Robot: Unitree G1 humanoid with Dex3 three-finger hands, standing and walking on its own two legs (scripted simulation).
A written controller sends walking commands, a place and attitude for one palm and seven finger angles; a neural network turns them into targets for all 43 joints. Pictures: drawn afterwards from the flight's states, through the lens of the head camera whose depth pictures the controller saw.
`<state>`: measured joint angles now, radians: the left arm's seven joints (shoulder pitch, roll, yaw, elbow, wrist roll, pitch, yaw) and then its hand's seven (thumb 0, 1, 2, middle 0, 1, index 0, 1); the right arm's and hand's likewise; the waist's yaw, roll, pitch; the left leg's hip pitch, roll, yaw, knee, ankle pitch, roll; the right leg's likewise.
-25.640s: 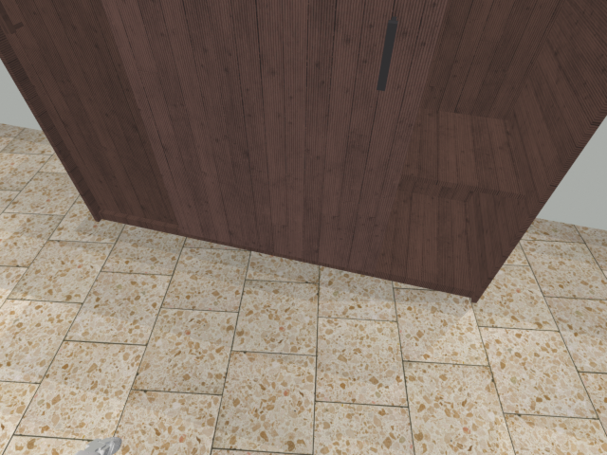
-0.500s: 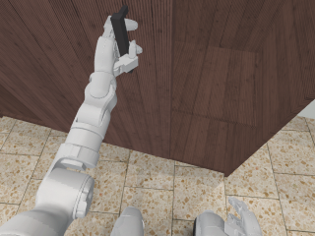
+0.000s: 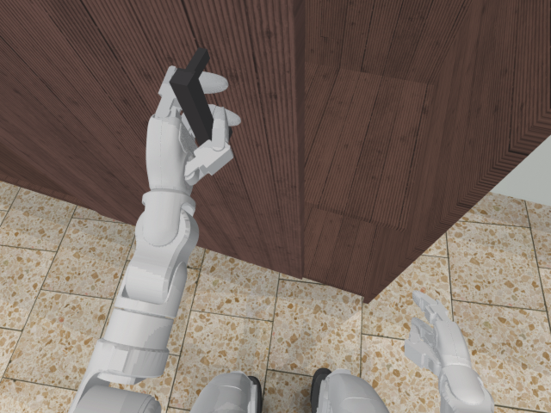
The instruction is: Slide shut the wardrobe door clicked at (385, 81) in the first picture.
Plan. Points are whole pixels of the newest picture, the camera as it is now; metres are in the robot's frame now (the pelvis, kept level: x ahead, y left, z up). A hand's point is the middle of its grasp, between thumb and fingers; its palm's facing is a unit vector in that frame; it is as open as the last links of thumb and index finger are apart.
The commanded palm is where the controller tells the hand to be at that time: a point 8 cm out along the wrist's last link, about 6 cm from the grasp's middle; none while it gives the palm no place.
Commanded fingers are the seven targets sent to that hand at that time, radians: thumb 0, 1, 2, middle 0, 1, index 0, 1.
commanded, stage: step sideways, sliding the door along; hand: left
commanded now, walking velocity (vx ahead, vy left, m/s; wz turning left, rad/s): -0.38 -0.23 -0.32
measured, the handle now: (209, 112) +0.43 +0.13 +0.14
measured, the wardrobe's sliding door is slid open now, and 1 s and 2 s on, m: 0.22 0.00 0.00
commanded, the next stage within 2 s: stop walking and hold the door there in 0.96 s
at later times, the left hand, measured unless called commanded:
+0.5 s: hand (400, 194) +0.34 -0.09 +0.13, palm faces -0.04 -1.00 +0.00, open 5.8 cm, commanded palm +0.31 -0.10 +0.14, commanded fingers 0.00 0.90 0.90 -0.45 -1.40 -0.45 -1.40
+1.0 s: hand (427, 194) +0.34 -0.11 +0.14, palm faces +0.24 -0.97 -0.01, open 6.3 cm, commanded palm +0.30 -0.14 +0.14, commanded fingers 0.00 0.90 0.90 -0.45 -1.40 -0.45 -1.40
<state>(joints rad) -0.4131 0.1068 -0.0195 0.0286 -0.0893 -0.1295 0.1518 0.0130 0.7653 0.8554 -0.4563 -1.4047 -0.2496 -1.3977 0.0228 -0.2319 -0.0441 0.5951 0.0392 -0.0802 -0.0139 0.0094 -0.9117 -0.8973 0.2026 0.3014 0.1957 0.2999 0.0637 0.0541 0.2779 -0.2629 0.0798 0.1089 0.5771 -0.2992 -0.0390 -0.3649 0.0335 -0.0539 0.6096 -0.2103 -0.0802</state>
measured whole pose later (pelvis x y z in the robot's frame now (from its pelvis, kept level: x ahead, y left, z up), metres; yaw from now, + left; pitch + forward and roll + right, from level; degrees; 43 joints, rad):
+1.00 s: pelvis -0.06 -0.27 +0.00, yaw -8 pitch -2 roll +0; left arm -0.38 0.18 0.18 0.04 -0.10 -0.10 0.20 0.01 0.79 0.84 -0.38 -1.40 -0.14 -1.38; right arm 0.11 -0.22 -0.06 0.59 0.03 -0.07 0.03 0.01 -0.91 -0.90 0.20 0.30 0.20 0.30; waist 0.10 0.01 0.29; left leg -0.17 0.16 0.14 0.52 -0.29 -0.07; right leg -0.45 0.07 0.00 0.92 -0.46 -0.01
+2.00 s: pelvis -0.08 -0.34 +0.00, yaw -22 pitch -2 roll -1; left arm -0.19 0.53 0.52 0.58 -0.03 -0.17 0.14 -0.12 0.64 0.81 -0.44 -1.38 -0.33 -1.38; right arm 0.31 -0.27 0.00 0.75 0.04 -0.11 -0.09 0.01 -0.91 -0.90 0.21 0.30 0.20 0.30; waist 0.00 0.02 -0.01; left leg -0.27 0.04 0.14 0.49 -0.20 0.04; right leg -0.23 -0.01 -0.01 0.48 -0.22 0.01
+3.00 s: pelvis -0.11 -0.16 -0.02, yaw -15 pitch +0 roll +2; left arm -0.49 0.33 0.21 0.36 -0.05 -0.14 0.09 -0.11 0.67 0.80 -0.45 -1.40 -0.40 -1.39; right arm 0.17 -0.33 -0.03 0.70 0.03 -0.06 -0.08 0.01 -0.91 -0.90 0.21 0.30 0.20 0.30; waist -0.05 -0.02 0.15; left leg -0.28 0.08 0.04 0.56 -0.23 -0.02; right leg -0.35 -0.27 -0.06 0.69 -0.32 0.10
